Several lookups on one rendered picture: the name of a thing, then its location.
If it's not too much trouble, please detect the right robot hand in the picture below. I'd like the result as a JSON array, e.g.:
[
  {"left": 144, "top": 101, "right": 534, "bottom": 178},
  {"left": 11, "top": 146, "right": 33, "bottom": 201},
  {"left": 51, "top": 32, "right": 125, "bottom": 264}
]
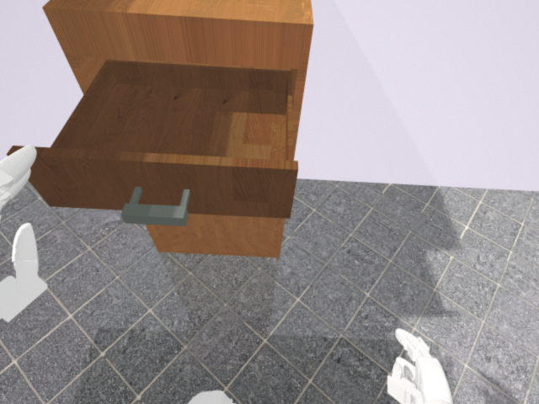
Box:
[{"left": 387, "top": 328, "right": 453, "bottom": 404}]

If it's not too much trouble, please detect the drawer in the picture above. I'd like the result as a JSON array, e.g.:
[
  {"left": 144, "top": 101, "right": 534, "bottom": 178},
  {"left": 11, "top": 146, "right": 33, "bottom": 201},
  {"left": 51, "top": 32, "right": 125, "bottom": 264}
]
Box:
[{"left": 7, "top": 60, "right": 298, "bottom": 219}]

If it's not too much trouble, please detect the left robot hand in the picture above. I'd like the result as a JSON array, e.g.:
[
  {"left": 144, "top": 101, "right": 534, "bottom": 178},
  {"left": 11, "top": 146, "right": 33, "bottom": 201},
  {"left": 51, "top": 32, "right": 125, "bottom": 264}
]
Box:
[{"left": 0, "top": 145, "right": 47, "bottom": 322}]

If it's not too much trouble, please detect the handle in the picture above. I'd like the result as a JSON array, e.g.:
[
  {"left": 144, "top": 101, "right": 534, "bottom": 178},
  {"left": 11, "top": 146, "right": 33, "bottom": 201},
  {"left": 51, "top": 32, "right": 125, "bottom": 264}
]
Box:
[{"left": 121, "top": 187, "right": 190, "bottom": 226}]

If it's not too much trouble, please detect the cabinet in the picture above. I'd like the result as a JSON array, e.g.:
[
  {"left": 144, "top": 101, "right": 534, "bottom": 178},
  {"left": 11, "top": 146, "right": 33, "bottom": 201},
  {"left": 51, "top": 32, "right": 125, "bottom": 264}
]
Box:
[{"left": 42, "top": 0, "right": 313, "bottom": 258}]

